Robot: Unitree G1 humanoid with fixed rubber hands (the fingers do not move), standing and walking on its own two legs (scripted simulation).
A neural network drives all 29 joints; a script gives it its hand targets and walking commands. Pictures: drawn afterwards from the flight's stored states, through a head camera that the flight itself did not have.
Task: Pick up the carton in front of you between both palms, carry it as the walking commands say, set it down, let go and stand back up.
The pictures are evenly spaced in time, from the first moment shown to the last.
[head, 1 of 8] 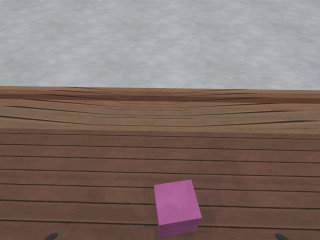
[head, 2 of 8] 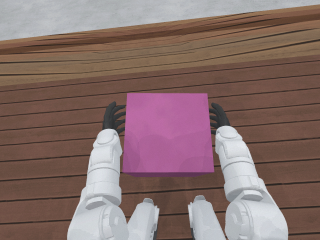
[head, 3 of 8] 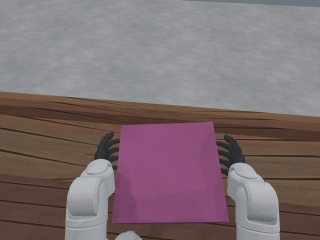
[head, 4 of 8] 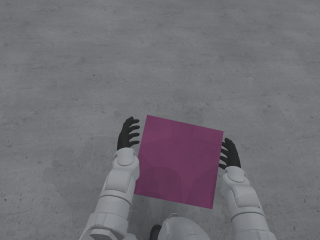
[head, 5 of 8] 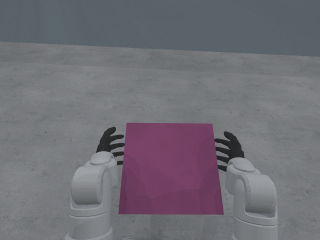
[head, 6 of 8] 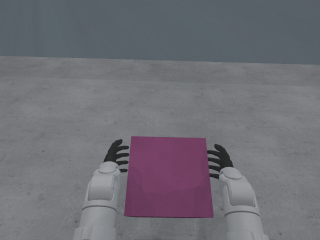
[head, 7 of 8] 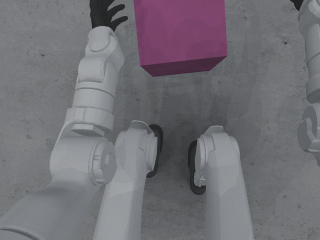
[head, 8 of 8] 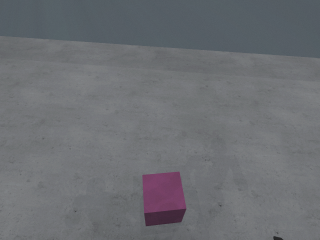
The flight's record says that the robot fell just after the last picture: no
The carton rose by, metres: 0.67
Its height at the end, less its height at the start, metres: -1.16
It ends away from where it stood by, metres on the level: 6.82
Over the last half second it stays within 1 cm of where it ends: yes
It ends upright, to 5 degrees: yes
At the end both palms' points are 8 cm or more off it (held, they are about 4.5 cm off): yes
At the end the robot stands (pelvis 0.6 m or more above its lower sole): yes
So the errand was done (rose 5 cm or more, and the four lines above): yes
